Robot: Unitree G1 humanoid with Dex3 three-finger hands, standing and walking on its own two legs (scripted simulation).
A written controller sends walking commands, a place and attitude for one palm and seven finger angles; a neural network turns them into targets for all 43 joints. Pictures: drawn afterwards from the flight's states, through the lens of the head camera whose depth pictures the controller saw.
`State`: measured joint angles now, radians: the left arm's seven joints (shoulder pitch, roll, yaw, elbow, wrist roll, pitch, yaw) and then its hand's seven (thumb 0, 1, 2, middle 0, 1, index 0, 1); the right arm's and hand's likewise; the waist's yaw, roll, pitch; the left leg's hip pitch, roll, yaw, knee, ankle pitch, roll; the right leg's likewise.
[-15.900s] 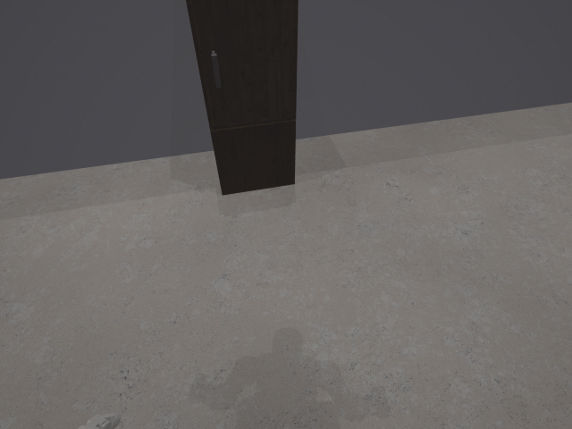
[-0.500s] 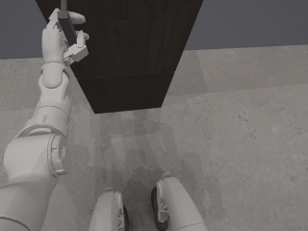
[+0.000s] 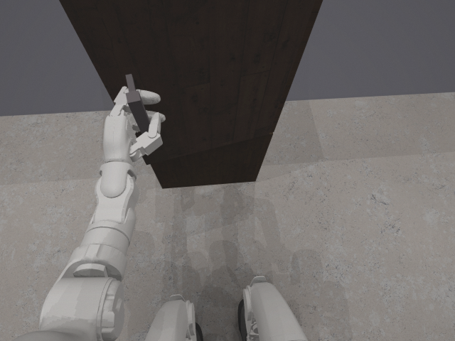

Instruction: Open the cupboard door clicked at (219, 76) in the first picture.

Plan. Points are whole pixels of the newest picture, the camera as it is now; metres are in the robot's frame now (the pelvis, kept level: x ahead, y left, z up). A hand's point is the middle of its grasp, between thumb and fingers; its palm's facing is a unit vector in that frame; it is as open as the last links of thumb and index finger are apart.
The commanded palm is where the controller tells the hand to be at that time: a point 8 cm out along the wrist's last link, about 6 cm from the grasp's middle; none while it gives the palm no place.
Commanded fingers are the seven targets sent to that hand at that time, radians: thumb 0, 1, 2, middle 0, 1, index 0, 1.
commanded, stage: pull the door open along its arc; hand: left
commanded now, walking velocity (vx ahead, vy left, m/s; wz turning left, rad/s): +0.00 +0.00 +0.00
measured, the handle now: (140, 110) +0.51 +0.12 +0.03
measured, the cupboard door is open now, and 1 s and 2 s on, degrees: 12 43 41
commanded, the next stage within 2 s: open thumb and fingers to let go in 0.60 s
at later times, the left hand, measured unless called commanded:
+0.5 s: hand (218, 204) +0.33 +0.00 +0.03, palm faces +0.21 -0.98 -0.04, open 6.2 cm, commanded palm +0.24 +0.04 +0.01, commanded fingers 0.00 0.90 0.90 -0.40 -1.35 -0.40 -1.35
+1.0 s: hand (223, 206) +0.33 -0.01 +0.02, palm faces +0.39 -0.92 -0.07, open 8.1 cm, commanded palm +0.27 +0.04 +0.01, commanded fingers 0.00 -0.22 0.42 -0.32 -1.23 -0.32 -1.23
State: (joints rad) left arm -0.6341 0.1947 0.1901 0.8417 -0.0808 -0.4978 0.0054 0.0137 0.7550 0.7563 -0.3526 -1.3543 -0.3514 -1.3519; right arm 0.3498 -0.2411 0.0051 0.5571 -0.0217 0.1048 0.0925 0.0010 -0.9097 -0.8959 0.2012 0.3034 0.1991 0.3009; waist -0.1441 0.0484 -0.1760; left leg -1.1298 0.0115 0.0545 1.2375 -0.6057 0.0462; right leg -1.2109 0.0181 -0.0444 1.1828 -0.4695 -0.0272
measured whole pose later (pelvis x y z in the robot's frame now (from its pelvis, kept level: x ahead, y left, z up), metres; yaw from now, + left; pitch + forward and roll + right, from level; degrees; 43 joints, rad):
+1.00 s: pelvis -0.02 -0.09 +0.00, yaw +6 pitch +22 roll +5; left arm -0.14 -0.13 -0.16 0.41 0.08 -0.40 0.60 0.00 0.35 0.67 -0.35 -1.26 -0.35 -1.29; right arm 0.15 -0.21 -0.03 0.62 -0.07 -0.07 0.03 0.01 -0.91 -0.90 0.20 0.30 0.20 0.30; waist -0.03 0.04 -0.19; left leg -1.05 -0.03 -0.06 1.21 -0.56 -0.05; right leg -1.15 -0.01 -0.12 1.25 -0.51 -0.14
